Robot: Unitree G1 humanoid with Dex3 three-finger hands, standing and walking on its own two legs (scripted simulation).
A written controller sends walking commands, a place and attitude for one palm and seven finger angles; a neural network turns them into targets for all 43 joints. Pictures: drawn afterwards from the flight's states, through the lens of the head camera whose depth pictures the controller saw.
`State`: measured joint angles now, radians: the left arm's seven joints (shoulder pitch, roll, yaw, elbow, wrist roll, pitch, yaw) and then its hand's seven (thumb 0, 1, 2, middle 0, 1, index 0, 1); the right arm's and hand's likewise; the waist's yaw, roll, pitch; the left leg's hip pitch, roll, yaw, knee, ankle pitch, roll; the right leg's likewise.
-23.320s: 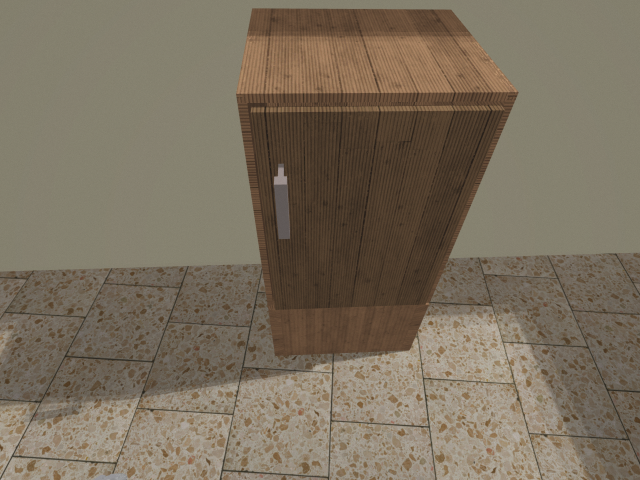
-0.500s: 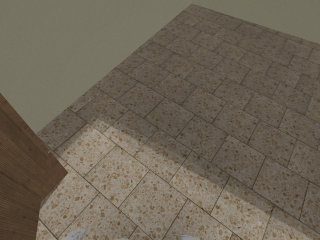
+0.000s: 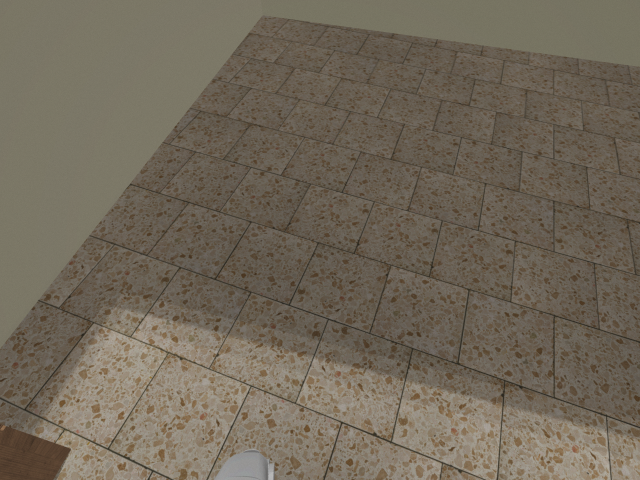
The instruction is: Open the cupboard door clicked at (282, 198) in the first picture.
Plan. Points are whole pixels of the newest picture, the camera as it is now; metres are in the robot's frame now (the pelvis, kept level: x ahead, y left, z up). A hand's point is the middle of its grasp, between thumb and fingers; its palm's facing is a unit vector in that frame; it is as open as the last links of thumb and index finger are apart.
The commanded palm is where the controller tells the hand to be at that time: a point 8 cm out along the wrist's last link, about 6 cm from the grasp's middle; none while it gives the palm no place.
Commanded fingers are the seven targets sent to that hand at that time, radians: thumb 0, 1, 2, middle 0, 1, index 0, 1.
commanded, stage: walk to a spot facing it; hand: left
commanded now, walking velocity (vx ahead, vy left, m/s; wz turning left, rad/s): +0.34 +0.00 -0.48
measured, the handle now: out of the picture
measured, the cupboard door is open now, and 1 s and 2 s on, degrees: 43 43 43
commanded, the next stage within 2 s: turn to face it in 0.98 s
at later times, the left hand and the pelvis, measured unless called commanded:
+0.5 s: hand (270, 300) +0.42 +0.12 -0.15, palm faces -0.34 -0.92 -0.19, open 7.4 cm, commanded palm none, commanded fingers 0.00 0.90 0.90 -0.20 -0.30 -0.20 -0.30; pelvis +0.22 -0.01 -0.01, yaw -17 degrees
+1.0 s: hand (310, 290) +0.45 +0.05 -0.17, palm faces -0.27 -0.94 -0.20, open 7.3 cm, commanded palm none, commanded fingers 0.00 0.90 0.90 -0.20 -0.30 -0.20 -0.30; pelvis +0.44 -0.13 +0.00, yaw -22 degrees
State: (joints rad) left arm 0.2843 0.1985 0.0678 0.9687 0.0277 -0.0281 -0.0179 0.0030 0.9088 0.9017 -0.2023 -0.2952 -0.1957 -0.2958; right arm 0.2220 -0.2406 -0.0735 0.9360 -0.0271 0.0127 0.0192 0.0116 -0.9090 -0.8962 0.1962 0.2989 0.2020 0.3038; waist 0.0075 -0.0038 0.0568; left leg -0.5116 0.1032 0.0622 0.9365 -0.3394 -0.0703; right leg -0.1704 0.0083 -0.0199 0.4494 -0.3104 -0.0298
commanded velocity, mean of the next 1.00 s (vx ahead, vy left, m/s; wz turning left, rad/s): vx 0.35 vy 0.00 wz -0.28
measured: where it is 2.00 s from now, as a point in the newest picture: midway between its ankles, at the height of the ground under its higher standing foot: (398, 337)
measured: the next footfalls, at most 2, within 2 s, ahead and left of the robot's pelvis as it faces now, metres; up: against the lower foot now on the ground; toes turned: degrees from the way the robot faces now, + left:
left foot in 0.12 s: +0.17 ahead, +0.14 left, +0.00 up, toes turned +1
right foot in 0.56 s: +0.35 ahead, -0.16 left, +0.00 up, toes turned -25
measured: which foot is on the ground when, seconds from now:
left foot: up 0.00-0.10, down 0.12-0.56, up 0.58-1.00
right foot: down 0.00-0.12, up 0.14-0.54, down 0.56-1.00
